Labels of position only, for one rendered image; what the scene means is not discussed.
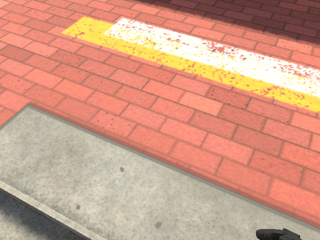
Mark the robot right hand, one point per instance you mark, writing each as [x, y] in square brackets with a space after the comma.
[276, 234]

